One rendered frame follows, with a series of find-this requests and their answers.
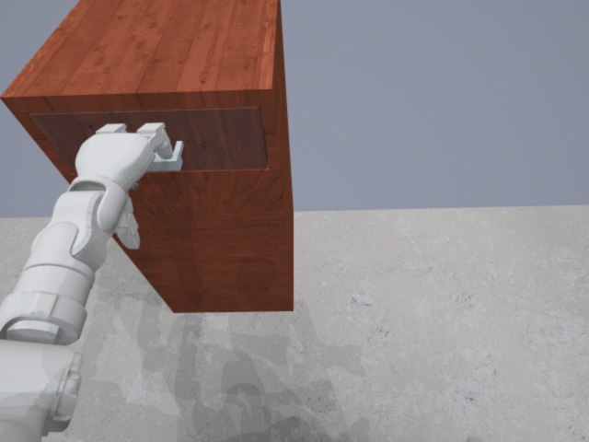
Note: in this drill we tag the handle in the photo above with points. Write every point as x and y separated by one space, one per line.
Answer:
175 163

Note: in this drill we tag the cabinet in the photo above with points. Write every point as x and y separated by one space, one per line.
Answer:
211 240

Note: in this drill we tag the robot left upper arm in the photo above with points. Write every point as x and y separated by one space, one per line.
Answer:
39 385

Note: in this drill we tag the robot left forearm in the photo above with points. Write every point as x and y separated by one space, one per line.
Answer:
48 302

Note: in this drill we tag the robot left hand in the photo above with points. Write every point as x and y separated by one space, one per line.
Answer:
124 158

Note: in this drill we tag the drawer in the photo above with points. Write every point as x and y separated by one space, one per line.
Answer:
213 137

